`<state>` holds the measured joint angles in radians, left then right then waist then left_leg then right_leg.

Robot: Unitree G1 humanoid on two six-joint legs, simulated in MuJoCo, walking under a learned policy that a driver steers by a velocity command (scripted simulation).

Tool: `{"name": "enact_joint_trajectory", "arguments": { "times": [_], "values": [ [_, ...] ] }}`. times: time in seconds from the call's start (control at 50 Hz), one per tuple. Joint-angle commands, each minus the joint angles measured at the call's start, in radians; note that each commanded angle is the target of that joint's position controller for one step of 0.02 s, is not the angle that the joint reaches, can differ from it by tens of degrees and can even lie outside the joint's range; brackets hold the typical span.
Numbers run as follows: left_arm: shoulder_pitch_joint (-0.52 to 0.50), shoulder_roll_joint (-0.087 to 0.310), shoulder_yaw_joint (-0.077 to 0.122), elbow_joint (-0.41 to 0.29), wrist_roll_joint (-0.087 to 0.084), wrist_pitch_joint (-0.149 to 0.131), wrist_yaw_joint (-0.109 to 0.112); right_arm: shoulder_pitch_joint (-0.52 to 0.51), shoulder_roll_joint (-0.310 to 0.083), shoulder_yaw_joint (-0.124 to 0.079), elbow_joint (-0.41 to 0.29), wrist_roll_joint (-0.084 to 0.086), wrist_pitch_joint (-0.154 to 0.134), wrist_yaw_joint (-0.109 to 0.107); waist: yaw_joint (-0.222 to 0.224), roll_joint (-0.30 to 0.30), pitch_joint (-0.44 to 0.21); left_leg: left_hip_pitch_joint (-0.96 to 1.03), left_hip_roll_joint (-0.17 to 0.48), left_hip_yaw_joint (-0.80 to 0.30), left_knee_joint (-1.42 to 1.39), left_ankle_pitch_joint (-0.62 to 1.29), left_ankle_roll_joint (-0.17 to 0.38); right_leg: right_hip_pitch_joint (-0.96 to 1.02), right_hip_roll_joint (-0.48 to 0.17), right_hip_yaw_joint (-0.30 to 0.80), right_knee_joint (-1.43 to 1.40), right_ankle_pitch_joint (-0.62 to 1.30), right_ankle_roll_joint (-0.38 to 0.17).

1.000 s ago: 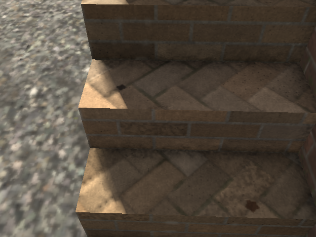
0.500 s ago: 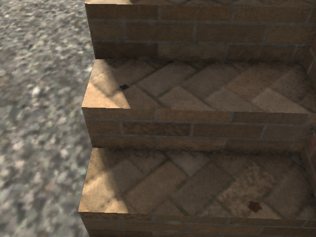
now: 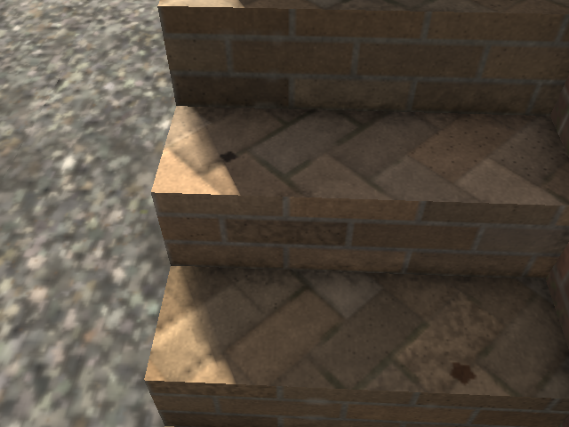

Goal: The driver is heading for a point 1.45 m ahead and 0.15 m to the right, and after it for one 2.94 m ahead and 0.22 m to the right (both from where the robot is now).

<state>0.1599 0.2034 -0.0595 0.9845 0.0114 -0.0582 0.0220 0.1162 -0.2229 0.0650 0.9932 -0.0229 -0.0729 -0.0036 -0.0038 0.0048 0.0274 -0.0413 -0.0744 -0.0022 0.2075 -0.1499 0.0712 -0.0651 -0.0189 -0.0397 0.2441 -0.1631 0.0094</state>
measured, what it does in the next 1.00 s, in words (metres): stands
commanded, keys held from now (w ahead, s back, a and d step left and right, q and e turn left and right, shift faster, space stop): w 1.00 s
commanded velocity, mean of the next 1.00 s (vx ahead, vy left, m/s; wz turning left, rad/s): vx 0.50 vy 0.00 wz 0.00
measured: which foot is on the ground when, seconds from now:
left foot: down 0.00-1.00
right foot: down 0.00-1.00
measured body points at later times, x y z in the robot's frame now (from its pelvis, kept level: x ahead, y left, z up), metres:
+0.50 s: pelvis +0.00 +0.00 +0.00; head +0.01 +0.00 +0.45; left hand +0.10 +0.23 -0.14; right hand +0.12 -0.23 -0.14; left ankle -0.02 +0.07 -0.75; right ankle -0.02 -0.12 -0.75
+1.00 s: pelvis +0.00 +0.00 +0.00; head +0.01 +0.00 +0.45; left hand +0.09 +0.23 -0.14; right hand +0.12 -0.23 -0.14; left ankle -0.02 +0.08 -0.75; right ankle -0.02 -0.12 -0.75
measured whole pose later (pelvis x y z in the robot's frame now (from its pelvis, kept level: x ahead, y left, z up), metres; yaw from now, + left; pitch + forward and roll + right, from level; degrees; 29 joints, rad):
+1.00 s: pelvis +0.00 +0.00 +0.00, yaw +0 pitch -1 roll +0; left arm 0.17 0.20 -0.05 0.98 0.01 -0.06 0.02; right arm 0.12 -0.22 0.06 0.99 -0.02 -0.07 0.00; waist 0.00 0.01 0.03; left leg -0.05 -0.08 -0.01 0.21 -0.15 0.07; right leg -0.07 -0.02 -0.04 0.25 -0.17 0.01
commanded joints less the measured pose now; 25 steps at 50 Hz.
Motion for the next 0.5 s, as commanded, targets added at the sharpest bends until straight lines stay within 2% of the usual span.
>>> {"name": "enact_joint_trajectory", "arguments": {
  "times": [0.02, 0.5],
  "values": [
    [-0.009, 0.092, 0.018, -0.044, 0.0, -0.01, 0.003, -0.027, -0.098, -0.019, -0.048, 0.001, -0.011, -0.002, 0.0, -0.004, -0.048, -0.002, 0.196, -0.136, -0.011, 0.257, 0.0, 0.012, -0.125, 0.104, -0.017, 0.137, -0.03],
    [-0.003, 0.088, 0.02, -0.047, -0.001, -0.009, 0.003, -0.025, -0.094, -0.02, -0.051, 0.001, -0.011, -0.003, 0.0, -0.005, -0.046, -0.005, 0.193, -0.141, -0.009, 0.256, 0.001, 0.012, -0.124, 0.102, -0.014, 0.135, -0.029]
  ]
}}
Velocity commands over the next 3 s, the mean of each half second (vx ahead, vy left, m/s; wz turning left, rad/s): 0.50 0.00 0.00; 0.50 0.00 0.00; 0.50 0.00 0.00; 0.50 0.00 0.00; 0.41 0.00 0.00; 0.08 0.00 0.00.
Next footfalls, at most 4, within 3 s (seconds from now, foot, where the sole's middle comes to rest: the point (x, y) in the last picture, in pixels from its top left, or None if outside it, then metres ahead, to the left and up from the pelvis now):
none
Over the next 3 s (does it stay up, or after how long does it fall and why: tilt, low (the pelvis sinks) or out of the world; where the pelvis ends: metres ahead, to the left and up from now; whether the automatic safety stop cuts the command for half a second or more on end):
stays up -0.01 0.00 0.00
